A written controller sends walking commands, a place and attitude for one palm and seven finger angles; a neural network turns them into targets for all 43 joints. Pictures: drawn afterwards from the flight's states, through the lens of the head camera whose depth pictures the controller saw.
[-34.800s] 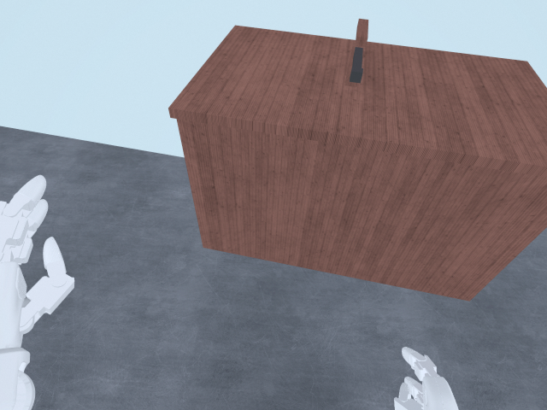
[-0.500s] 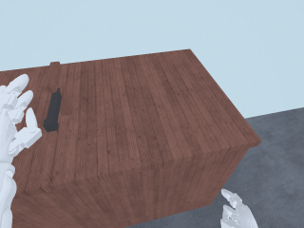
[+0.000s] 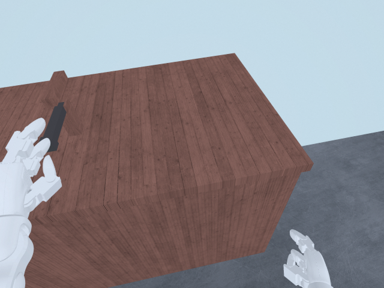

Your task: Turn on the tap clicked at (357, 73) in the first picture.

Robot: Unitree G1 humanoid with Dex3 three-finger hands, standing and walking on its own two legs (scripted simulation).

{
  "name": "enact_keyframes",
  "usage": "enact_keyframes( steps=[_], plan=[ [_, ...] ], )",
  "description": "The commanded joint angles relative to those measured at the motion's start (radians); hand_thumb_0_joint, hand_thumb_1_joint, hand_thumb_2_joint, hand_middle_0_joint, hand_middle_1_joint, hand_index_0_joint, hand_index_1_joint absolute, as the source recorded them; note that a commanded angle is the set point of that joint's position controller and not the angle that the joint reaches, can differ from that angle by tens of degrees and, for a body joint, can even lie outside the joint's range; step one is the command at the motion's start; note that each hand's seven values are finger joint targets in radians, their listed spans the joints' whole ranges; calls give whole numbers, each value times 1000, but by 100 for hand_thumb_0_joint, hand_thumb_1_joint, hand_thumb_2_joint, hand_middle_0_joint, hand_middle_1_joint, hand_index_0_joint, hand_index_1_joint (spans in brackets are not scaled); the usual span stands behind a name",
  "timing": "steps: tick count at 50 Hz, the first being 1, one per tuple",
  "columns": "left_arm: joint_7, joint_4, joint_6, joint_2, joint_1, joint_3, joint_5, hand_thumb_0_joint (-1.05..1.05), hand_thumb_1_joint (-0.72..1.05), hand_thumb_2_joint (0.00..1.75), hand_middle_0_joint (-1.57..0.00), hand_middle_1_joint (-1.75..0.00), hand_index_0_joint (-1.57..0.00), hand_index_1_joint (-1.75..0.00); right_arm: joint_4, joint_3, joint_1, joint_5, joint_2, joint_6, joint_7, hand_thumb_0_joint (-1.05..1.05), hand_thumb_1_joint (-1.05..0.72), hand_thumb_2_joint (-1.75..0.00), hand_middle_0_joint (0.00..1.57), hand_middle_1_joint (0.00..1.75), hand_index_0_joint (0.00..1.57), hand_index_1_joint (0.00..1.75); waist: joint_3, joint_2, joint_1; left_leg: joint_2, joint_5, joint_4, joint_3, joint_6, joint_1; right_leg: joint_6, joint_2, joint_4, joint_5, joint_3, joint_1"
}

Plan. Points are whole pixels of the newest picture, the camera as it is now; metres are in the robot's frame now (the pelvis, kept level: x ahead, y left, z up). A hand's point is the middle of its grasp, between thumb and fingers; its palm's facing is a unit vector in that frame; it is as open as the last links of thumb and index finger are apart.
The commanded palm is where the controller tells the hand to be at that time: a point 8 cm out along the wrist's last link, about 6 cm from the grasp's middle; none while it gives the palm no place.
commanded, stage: turn the palm inward beside the body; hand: left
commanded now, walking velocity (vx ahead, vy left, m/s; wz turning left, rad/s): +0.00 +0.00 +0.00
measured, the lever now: (48, 143) +0.37 +0.38 +0.11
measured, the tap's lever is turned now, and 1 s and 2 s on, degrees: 0 0 0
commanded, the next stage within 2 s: reach beside the lever's end, fingers flat in 1.50 s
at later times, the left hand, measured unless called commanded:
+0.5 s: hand (42, 177) +0.24 +0.28 +0.17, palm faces +0.41 -0.89 -0.21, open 7.4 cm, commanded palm +0.18 +0.32 +0.18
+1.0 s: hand (30, 203) +0.20 +0.27 +0.17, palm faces +0.44 -0.88 -0.15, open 7.4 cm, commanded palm +0.14 +0.32 +0.17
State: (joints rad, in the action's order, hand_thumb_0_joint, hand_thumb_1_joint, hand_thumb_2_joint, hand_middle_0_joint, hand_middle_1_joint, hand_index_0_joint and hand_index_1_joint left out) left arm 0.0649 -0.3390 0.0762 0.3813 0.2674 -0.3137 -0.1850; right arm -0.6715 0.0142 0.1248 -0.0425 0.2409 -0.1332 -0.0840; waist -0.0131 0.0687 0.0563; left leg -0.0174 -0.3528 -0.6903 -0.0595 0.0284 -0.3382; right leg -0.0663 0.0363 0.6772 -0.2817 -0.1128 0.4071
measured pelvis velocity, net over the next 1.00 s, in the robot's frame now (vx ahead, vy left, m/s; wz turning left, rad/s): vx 0.02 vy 0.04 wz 0.01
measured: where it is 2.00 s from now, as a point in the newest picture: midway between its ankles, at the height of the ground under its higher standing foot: outside the picture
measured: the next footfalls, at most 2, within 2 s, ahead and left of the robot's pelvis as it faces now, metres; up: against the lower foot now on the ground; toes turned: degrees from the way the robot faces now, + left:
none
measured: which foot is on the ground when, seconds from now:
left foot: down 0.00-1.00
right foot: down 0.00-1.00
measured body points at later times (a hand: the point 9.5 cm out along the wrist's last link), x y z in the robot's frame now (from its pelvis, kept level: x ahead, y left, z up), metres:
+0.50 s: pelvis +0.05 +0.04 +0.00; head +0.04 +0.02 +0.45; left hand +0.21 +0.32 +0.19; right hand +0.26 -0.17 -0.07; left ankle +0.01 +0.16 -0.72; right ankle +0.06 -0.05 -0.72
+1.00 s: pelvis +0.02 +0.04 +0.01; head -0.01 +0.02 +0.46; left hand +0.17 +0.32 +0.18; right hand +0.23 -0.15 -0.06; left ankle +0.01 +0.16 -0.72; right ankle +0.06 -0.05 -0.72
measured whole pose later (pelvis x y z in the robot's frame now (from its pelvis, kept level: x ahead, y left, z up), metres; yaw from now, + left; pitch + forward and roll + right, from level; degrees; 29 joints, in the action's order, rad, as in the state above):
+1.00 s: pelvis +0.02 +0.04 +0.01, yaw +1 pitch -1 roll +0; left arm 0.14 -0.58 0.17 0.25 0.49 -0.24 -0.24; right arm -0.65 0.07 0.19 -0.05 0.22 -0.24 -0.10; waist -0.05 0.05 0.10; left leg 0.03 -0.35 -0.65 -0.05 -0.01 -0.27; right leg -0.04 -0.01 0.63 -0.28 -0.10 0.33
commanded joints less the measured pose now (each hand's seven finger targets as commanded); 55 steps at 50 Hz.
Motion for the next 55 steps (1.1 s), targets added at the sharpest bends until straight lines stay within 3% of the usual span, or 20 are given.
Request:
enact_keyframes(
  steps=[1,5,7,11,14,15,16,19,20,27,28,30,34,35,39,40,43,44,48,55],
  plan=[
    [89,-291,-128,216,-35,-228,-10,0,90,90,-20,-30,-20,-30,172,-49,-157,-8,71,-64,9,0,-90,-90,20,30,20,30,-156,-93,55,-4,-14,20,21,-10,-161,96,-202,-269,-336,329,-203],
    [83,-269,-122,183,59,-196,-7,0,90,90,-20,-30,-20,-30,173,-44,-127,-10,89,-86,7,0,-90,-90,20,30,20,30,-116,-36,35,-2,15,20,31,-27,-147,91,-191,-249,-229,308,-167],
    [59,-274,-99,162,55,-156,-23,0,90,90,-20,-30,-20,-30,179,-48,-102,-8,104,-96,-3,0,-90,-90,20,30,20,30,-117,-85,13,-2,38,16,28,-33,-151,102,-196,-240,-148,308,-177],
    [27,-337,-108,131,17,-110,-22,0,90,90,-20,-30,-20,-30,176,-47,-64,-12,112,-136,-18,0,-90,-90,20,30,20,30,-163,-71,4,12,155,43,31,-57,-74,86,-140,-181,18,194,-167],
    [19,-390,-167,124,82,-111,-24,0,90,90,-20,-30,-20,-30,178,-50,-16,-2,120,-179,-17,0,-90,-90,20,30,20,30,-234,-75,15,20,289,63,28,-67,-6,68,-95,-95,244,91,-188],
    [24,-409,-182,132,94,-124,-15,0,90,90,-20,-30,-20,-30,181,-42,-33,-5,113,-189,-16,0,-90,-90,20,30,20,30,-239,-40,28,23,323,67,31,-66,16,61,-85,-78,284,76,-185],
    [22,-408,-193,102,109,-102,-13,0,90,90,-20,-30,-20,-30,178,-43,-4,0,110,-195,-13,0,-90,-90,20,30,20,30,-251,-52,20,23,360,72,28,-62,28,58,-82,-64,321,57,-184],
    [24,-376,-186,88,157,-118,-28,0,90,90,-20,-30,-20,-30,176,-44,2,1,110,-203,-8,0,-90,-90,20,30,20,30,-233,-33,34,17,424,78,21,-48,31,52,-80,-58,364,40,-188],
    [30,-373,-170,92,164,-129,-21,0,90,90,-20,-30,-20,-30,180,-36,-22,-5,107,-202,-7,0,-90,-90,20,30,20,30,-204,-14,45,15,438,85,20,-44,29,46,-78,-57,361,39,-187],
    [24,-400,-41,27,160,-58,-36,0,90,90,-20,-30,-20,-30,207,-25,-23,-6,104,-170,-8,0,-90,-90,20,30,20,30,-160,-21,37,0,483,114,5,-20,57,46,-74,-88,329,22,-177],
    [25,-406,-31,31,153,-57,-39,0,90,90,-20,-30,-20,-30,206,-23,-21,-5,107,-167,-11,0,-90,-90,20,30,20,30,-167,-53,36,-1,473,119,-3,-19,55,48,-72,-88,310,18,-178],
    [30,-457,-27,35,118,-48,-29,0,90,90,-20,-30,-20,-30,211,-13,-53,-7,103,-168,-13,0,-90,-90,20,30,20,30,-166,-14,38,0,446,127,-5,-17,74,46,-66,-93,270,23,-167],
    [46,-463,-35,31,121,-34,-27,0,90,90,-20,-30,-20,-30,206,-10,-43,0,101,-174,-13,0,-90,-90,20,30,20,30,-149,-13,39,3,358,147,-18,-9,63,44,-62,-106,174,20,-146],
    [55,-474,-33,36,104,-36,-17,0,90,90,-20,-30,-20,-30,203,-1,-70,-5,95,-173,-15,0,-90,-90,20,30,20,30,-128,27,42,4,319,156,-19,-7,59,41,-58,-111,135,23,-137],
    [69,-451,-20,17,115,-21,-30,0,90,90,-20,-30,-20,-30,203,1,-79,-5,97,-172,-20,0,-90,-90,20,30,20,30,-103,1,39,9,182,180,-26,-13,25,42,-60,-129,41,24,-127],
    [76,-463,-10,27,106,-31,-22,0,90,90,-20,-30,-20,-30,202,9,-98,-11,92,-171,-21,0,-90,-90,20,30,20,30,-89,43,45,11,152,189,-27,-12,19,38,-58,-129,22,28,-129],
    [78,-473,11,8,128,-9,-34,0,90,90,-20,-30,-20,-30,205,9,-95,-8,93,-173,-22,0,-90,-90,20,30,20,30,-101,41,42,15,120,193,-27,-15,16,39,-62,-138,6,30,-139],
    [76,-464,20,5,142,-8,-42,0,90,90,-20,-30,-20,-30,205,9,-95,-8,93,-173,-25,0,-90,-90,20,30,20,30,-93,0,41,14,120,192,-28,-18,11,41,-61,-142,7,28,-140],
    [84,-478,34,5,130,-11,-48,0,90,90,-20,-30,-20,-30,203,9,-106,-12,94,-176,-28,0,-90,-90,20,30,20,30,-77,-30,39,15,84,194,-25,-28,3,45,-60,-161,-24,34,-136],
    [100,-466,59,10,112,-33,-61,0,90,90,-20,-30,-20,-30,187,11,-123,-19,91,-183,-34,0,-90,-90,20,30,20,30,-60,-17,41,25,30,188,-14,-42,-7,50,-67,-195,-81,56,-141]
  ],
)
